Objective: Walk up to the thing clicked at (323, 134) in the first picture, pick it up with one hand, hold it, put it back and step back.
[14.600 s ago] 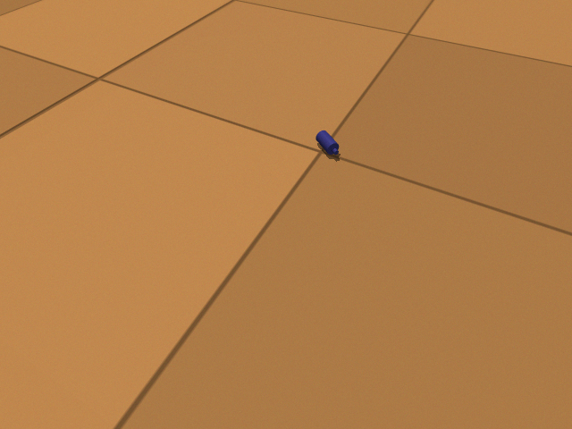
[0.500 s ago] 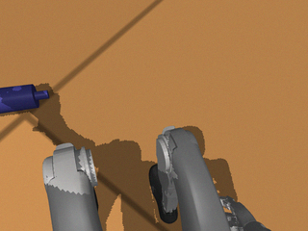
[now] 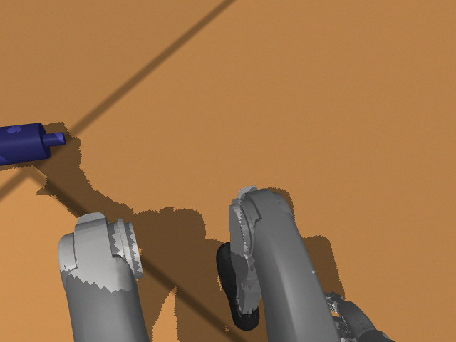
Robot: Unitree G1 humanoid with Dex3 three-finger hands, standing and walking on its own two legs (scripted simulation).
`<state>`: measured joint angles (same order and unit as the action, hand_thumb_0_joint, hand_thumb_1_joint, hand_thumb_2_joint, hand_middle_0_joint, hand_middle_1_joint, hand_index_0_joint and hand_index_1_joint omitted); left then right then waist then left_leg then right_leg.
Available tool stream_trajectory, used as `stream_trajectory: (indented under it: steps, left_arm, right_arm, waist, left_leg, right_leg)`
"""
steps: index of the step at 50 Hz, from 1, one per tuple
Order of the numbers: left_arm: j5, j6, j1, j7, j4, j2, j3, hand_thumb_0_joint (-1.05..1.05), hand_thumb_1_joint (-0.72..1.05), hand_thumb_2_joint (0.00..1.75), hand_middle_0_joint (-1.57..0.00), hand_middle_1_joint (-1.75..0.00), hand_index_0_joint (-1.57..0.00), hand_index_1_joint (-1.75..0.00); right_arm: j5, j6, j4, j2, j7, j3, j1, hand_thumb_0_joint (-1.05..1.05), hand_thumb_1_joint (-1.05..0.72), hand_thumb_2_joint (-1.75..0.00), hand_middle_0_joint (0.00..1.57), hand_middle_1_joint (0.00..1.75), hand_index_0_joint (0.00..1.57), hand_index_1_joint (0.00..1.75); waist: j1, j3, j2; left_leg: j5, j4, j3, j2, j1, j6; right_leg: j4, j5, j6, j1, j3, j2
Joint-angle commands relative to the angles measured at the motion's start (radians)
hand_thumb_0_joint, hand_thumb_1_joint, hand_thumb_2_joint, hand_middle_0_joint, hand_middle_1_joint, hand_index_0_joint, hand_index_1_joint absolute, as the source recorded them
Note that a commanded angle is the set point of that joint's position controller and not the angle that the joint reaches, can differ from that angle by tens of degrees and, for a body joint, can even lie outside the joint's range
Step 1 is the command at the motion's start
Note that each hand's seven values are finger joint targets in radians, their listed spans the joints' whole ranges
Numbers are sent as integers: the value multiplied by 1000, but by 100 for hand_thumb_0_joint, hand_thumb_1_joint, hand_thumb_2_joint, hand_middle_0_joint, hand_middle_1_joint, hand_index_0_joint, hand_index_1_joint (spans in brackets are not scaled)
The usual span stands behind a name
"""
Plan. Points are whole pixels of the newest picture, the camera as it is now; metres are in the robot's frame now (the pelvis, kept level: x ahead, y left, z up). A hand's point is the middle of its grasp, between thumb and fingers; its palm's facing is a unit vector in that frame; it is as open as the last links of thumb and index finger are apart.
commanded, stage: approach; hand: left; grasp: from above
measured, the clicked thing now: (18, 144) +0.48 +0.33 -0.28
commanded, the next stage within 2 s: close in in 0.50 s
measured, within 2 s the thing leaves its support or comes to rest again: neither
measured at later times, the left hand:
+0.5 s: hand out of the picture +0.45 +0.34 -0.17, palm faces -0.50 -0.10 -0.86, open 14.2 cm
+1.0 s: hand out of the picture +0.45 +0.34 -0.20, palm faces -0.44 -0.10 -0.89, open 13.8 cm
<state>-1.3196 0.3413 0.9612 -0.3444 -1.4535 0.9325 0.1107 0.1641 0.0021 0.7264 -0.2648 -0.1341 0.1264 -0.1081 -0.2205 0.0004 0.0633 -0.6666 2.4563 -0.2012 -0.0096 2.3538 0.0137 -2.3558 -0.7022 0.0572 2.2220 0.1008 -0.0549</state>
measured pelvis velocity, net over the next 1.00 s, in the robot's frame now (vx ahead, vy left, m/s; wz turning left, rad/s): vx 0.00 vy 0.00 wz -0.02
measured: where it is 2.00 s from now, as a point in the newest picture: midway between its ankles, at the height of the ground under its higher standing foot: (187, 316)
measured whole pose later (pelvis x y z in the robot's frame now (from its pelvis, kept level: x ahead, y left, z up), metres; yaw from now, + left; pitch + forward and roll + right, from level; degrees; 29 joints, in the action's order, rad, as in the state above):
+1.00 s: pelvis +0.00 +0.00 +0.00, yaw -1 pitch +30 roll -12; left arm -1.36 0.31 1.04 -0.46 -1.58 0.94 0.10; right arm 0.18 0.04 0.68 -0.28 -0.14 0.19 -0.10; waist -0.29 0.03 0.09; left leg -0.66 2.48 -0.22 -0.01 2.37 0.01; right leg -2.36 -0.69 0.06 2.22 0.12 -0.06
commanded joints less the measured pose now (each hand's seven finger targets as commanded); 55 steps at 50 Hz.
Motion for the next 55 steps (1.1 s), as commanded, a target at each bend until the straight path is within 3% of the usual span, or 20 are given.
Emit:
stream_trajectory:
  steps: [1, 2, 7, 10, 12, 14, 18, 19, 22, 23, 26, 29, 32, 36, 40, 41, 45, 50, 53, 55]
  left_arm:
    - [30, 3, 363, -54, 134, 177, -22, 0, -57, 104, -7, -99, -6, -100]
    - [30, 1, 398, -57, 150, 169, -32, 0, -56, 104, -8, -99, -6, -100]
    - [16, -42, 418, -99, 163, 196, -9, 0, -57, 104, -8, -99, -6, -100]
    - [7, -91, 387, -124, 165, 250, 47, 0, -55, 103, -8, -99, -7, -99]
    - [11, -131, 357, -128, 108, 256, 58, 0, -55, 102, -8, -100, -8, -100]
    - [23, -166, 330, -117, 54, 231, 30, 0, -56, 103, -8, -99, -7, -100]
    - [77, -196, 260, -58, -17, 218, 7, 0, -56, 102, -7, -100, -7, -100]
    - [88, -191, 277, -40, 21, 238, 16, 0, -56, 103, -8, -100, -7, -100]
    - [117, -164, 282, 15, 82, 280, 29, 0, -57, 103, -8, -101, -7, -101]
    - [119, -149, 314, 28, 124, 293, 36, 0, -57, 104, -9, -100, -8, -101]
    - [114, -87, 361, 49, 216, 307, 48, 0, -58, 105, -9, -100, -7, -102]
    - [97, -36, 350, 56, 198, 200, -12, 0, -58, 106, -9, -101, -7, -102]
    - [88, -9, 326, 36, 170, 187, -25, 0, -57, 105, -8, -103, -8, -103]
    - [61, 2, 310, -1, 106, 167, -48, 0, -56, 109, -8, -103, -7, -104]
    - [17, 3, 362, -57, 127, 244, 0, 0, -53, 108, -8, -105, -8, -104]
    - [11, 1, 368, -71, 116, 233, 1, 0, -52, 109, -8, -105, -8, -105]
    - [-18, -15, 381, -137, 63, 267, 34, 0, -52, 110, -8, -103, -7, -105]
    - [-28, -52, 363, -182, -109, 209, -13, 0, -54, 103, -6, -99, -5, -100]
    - [-15, -66, 387, -194, -80, 273, 3, 0, -52, 103, -7, -102, -7, -102]
    - [-6, -72, 390, -202, -88, 292, 10, 0, -51, 104, -7, -103, -7, -103]
  right_arm:
    - [5, 15, 2, -271, 11, -78, -208, 0, -89, -89, 20, 30, 20, 30]
    - [6, 18, 5, -274, 12, -79, -217, 0, -89, -89, 20, 30, 20, 30]
    - [6, 34, -5, -275, 13, -75, -239, 0, -89, -89, 20, 30, 20, 30]
    - [1, 28, -26, -274, 12, -74, -232, 0, -89, -89, 20, 30, 20, 30]
    - [-4, 26, -37, -272, 11, -71, -225, 0, -89, -89, 20, 30, 20, 30]
    - [-10, 22, -40, -267, 12, -60, -212, 0, -89, -89, 20, 30, 20, 30]
    - [-24, 22, -50, -267, 14, -49, -205, 0, -89, -89, 20, 30, 20, 30]
    - [-22, 23, -53, -272, 16, -44, -212, 0, -89, -89, 20, 30, 20, 30]
    - [-27, 21, -58, -271, 20, -48, -208, 0, -89, -89, 20, 30, 20, 30]
    - [-23, 20, -59, -275, 20, -47, -215, 0, -89, -89, 20, 30, 20, 30]
    - [-14, 10, -50, -280, 25, -52, -230, 0, -90, -89, 20, 30, 20, 30]
    - [-7, 4, -37, -281, 26, -61, -241, 0, -90, -89, 20, 30, 20, 30]
    - [-3, 2, -28, -279, 24, -61, -241, 0, -90, -89, 20, 30, 20, 30]
    - [2, -3, -26, -284, 19, -51, -236, 0, -89, -89, 20, 30, 20, 30]
    - [6, -3, -36, -296, 13, -44, -221, 0, -89, -89, 20, 30, 20, 30]
    - [7, 1, -38, -297, 11, -45, -222, 0, -89, -89, 20, 30, 20, 30]
    - [19, 20, -38, -297, 8, -30, -202, 0, -89, -89, 20, 30, 20, 30]
    - [37, 52, -31, -299, 5, -11, -196, 0, -89, -89, 20, 30, 20, 30]
    - [37, 68, -44, -310, 10, -2, -187, 0, -89, -89, 20, 30, 20, 30]
    - [43, 79, -45, -312, 9, 5, -190, 0, -89, -90, 20, 30, 20, 30]
  waist:
    - [-62, -612, -411]
    - [-76, -633, -395]
    - [-56, -702, -471]
    - [-16, -768, -536]
    - [-16, -735, -495]
    - [-24, -709, -439]
    - [-27, -634, -309]
    - [-35, -652, -296]
    - [-21, -680, -294]
    - [-38, -678, -314]
    - [-43, -705, -361]
    - [-82, -640, -350]
    - [-61, -617, -384]
    - [-64, -601, -410]
    - [-46, -648, -479]
    - [-63, -637, -487]
    - [-71, -614, -484]
    - [-124, -507, -401]
    - [-101, -582, -436]
    - [-110, -592, -432]
  left_leg:
    - [145, -252, 100, -14, -575, -31]
    - [142, -248, 93, -17, -578, -30]
    - [187, -263, 102, -17, -633, -23]
    - [240, -283, 112, -14, -672, -17]
    - [234, -277, 124, -13, -619, -26]
    - [232, -260, 135, -11, -568, -39]
    - [158, -254, 138, -8, -428, -62]
    - [155, -255, 136, -6, -423, -65]
    - [142, -256, 128, -9, -441, -61]
    - [147, -254, 126, -10, -449, -58]
    - [147, -240, 120, -12, -486, -44]
    - [120, -226, 108, -14, -496, -35]
    - [120, -245, 106, -13, -530, -31]
    - [170, -259, 90, -16, -582, -25]
    - [229, -265, 77, -16, -645, -18]
    - [235, -265, 72, -16, -654, -16]
    - [218, -244, 92, -16, -610, -24]
    - [117, -235, 91, -16, -502, -33]
    - [121, -230, 87, -18, -541, -30]
    - [126, -217, 88, -19, -530, -32]
  right_leg:
    - [236, 218, -84, -204, 102, -23]
    - [236, 219, -84, -207, 106, -25]
    - [223, 257, -87, -226, 107, -24]
    - [208, 294, -93, -247, 100, -21]
    - [221, 299, -90, -258, 92, -22]
    - [239, 311, -85, -285, 79, -27]
    - [270, 257, -75, -343, 59, -33]
    - [275, 253, -70, -375, 59, -31]
    - [269, 226, -73, -398, 54, -31]
    - [267, 230, -73, -401, 60, -27]
    - [264, 217, -80, -385, 62, -29]
    - [271, 186, -87, -305, 83, -31]
    - [260, 188, -86, -279, 93, -29]
    - [236, 221, -88, -246, 116, -28]
    - [195, 266, -93, -227, 126, -23]
    - [185, 271, -91, -217, 132, -21]
    - [197, 272, -85, -228, 124, -27]
    - [211, 205, -83, -191, 128, -34]
    - [203, 209, -86, -222, 127, -36]
    - [200, 216, -84, -244, 124, -37]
